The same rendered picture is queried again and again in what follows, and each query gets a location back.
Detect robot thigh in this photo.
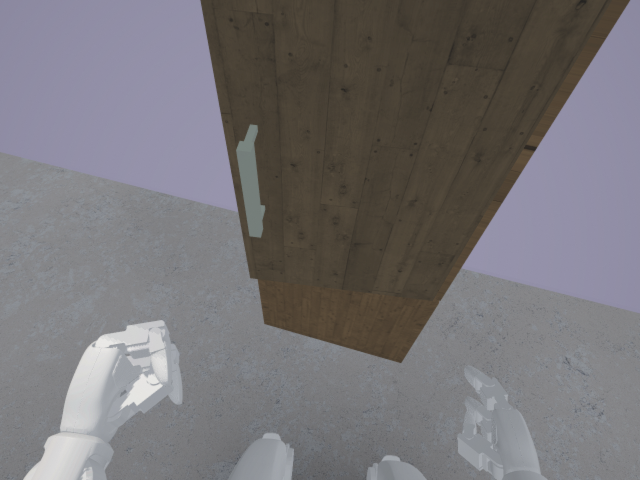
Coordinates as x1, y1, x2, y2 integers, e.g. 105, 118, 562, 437
228, 438, 294, 480
367, 460, 426, 480

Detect robot left thigh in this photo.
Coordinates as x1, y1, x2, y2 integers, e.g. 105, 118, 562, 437
228, 438, 294, 480

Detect left robot forearm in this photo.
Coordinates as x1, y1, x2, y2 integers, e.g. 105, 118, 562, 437
23, 432, 114, 480

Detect right robot hand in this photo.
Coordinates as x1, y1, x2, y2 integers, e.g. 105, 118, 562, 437
457, 365, 541, 480

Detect robot right thigh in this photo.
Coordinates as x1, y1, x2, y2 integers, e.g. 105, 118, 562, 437
367, 460, 426, 480

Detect cupboard door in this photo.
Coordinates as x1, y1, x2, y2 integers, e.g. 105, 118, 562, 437
200, 0, 612, 301

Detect left robot hand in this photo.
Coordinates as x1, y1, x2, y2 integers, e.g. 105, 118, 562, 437
60, 320, 183, 443

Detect handle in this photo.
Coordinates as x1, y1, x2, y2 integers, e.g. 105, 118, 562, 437
236, 124, 265, 238

